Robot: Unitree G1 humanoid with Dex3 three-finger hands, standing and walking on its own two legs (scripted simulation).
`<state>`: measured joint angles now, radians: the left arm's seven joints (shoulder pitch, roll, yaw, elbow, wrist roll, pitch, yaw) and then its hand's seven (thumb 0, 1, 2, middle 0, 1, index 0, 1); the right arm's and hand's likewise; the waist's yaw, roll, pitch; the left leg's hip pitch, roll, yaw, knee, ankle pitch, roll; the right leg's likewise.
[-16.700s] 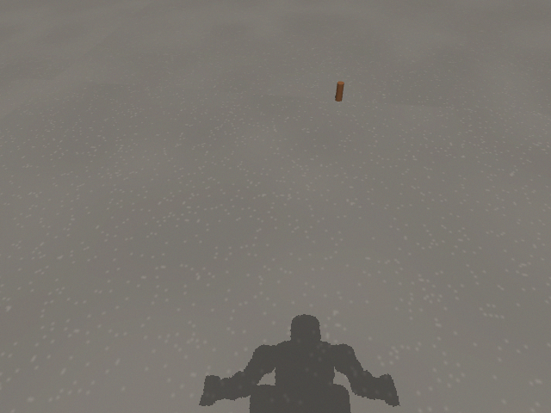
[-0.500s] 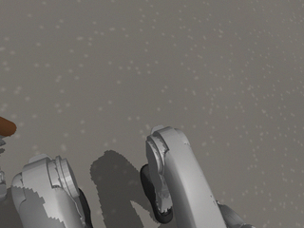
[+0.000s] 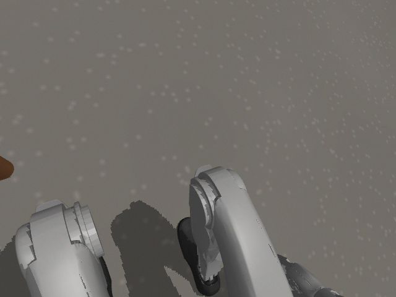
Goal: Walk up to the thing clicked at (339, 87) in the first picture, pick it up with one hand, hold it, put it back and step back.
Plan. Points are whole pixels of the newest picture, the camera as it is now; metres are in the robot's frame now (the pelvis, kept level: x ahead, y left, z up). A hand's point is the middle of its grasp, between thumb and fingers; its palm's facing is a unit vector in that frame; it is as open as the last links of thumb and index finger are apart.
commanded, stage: close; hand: left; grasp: from above
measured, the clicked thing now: out of the picture +0.42 +0.34 -0.23
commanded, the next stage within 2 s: settle in 0.90 s
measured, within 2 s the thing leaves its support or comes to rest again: leaves its support in 1.32 s
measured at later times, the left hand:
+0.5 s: hand out of the picture +0.40 +0.34 -0.19, palm faces -0.41 -0.19 -0.89, open 10.3 cm
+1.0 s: hand out of the picture +0.40 +0.34 -0.19, palm faces -0.41 -0.15 -0.90, open 7.9 cm
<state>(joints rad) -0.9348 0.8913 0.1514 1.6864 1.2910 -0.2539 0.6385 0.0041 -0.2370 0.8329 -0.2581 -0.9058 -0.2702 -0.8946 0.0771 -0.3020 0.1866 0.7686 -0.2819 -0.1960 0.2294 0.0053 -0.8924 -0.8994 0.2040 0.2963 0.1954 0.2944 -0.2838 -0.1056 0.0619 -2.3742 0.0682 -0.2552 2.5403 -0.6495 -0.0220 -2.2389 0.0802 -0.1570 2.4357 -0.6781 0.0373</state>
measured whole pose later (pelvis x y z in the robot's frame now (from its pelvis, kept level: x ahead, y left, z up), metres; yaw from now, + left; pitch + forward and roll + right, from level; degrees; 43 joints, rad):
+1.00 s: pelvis +0.00 +0.00 +0.00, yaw +0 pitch +26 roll -10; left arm -0.93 0.86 0.13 1.70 1.25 -0.25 0.62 0.00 0.25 0.43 -0.82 -0.58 -0.82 -0.56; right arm 0.09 -0.30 0.20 0.76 -0.28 -0.21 0.23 0.01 -0.90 -0.90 0.20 0.30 0.20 0.29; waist -0.27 -0.09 0.07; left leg -2.36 0.07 -0.25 2.54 -0.65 -0.02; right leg -2.24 0.08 -0.15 2.44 -0.68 0.04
